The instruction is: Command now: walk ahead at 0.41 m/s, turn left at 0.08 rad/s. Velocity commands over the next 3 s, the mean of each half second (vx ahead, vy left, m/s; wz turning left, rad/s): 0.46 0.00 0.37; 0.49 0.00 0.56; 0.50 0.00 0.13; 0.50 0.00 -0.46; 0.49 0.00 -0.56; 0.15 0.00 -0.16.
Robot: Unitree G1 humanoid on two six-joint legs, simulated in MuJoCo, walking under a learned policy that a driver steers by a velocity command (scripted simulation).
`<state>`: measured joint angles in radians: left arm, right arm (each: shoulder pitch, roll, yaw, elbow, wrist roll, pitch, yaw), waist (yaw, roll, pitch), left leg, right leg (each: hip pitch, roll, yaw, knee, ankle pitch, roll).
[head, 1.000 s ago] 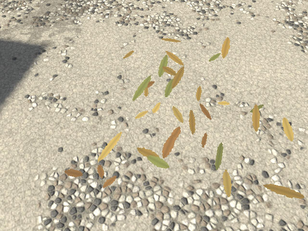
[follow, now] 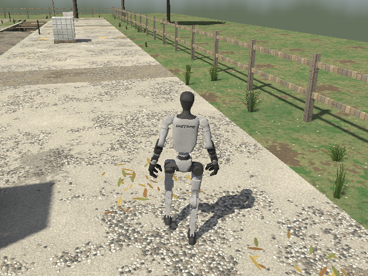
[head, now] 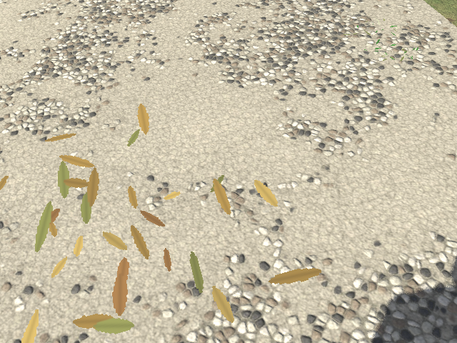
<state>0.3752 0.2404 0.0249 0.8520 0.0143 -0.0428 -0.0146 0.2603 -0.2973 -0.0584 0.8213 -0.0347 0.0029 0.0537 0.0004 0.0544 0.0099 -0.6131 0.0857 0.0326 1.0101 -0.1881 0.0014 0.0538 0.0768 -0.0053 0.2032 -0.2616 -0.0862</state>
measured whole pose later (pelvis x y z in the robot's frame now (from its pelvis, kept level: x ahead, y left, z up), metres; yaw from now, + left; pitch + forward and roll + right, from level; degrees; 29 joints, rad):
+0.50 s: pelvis +0.26 +0.06 +0.00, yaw +15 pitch +0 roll +0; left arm 0.16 0.27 0.01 0.76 0.05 -0.04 -0.01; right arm 0.35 -0.28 -0.06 0.87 0.00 -0.04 0.02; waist -0.02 -0.03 0.05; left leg -0.17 -0.17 -0.04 0.34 -0.17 0.15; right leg -0.62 -0.11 0.06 1.05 -0.24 0.02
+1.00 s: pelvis +0.55 +0.10 +0.00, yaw +33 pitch +1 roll -1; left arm 0.26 0.27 0.03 0.77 0.03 -0.08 0.00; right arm 0.27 -0.32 -0.06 0.78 -0.03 -0.01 0.04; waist 0.00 0.05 0.03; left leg -0.51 -0.01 -0.04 1.14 -0.31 0.05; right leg -0.22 0.02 -0.10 0.39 -0.19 -0.04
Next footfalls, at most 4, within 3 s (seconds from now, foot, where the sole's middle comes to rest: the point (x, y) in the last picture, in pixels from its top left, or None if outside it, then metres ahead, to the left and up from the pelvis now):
0.26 left None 0.29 0.10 -0.78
0.80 right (241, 299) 0.65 0.04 -0.78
1.30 left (141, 276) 0.73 0.37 -0.78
1.84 right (153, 194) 1.07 0.37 -0.78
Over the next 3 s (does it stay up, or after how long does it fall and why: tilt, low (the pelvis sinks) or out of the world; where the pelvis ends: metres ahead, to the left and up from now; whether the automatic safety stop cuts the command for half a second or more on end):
stays up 1.36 0.48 0.00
